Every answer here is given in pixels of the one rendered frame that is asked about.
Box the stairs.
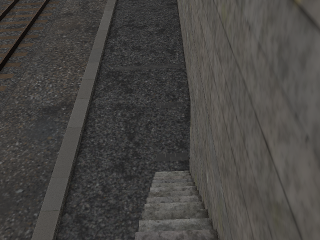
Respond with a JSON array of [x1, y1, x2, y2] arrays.
[[135, 170, 219, 240]]

